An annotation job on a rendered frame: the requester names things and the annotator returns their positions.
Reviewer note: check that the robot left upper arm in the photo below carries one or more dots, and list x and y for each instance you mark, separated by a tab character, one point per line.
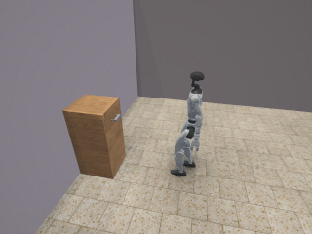
195	100

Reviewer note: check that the left robot shin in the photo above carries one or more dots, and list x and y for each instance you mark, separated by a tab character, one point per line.
179	158

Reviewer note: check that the left robot hand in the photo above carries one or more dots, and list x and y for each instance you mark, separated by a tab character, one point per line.
196	143

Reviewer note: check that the cabinet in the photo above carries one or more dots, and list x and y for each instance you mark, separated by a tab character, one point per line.
97	153

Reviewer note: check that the humanoid robot torso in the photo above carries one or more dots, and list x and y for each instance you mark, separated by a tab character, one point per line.
191	111

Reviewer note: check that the handle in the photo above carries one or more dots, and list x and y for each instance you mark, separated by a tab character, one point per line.
116	118

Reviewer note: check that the drawer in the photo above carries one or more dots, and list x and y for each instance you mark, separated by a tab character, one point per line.
111	116

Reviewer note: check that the robot left forearm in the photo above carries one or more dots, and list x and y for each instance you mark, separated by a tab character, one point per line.
198	126

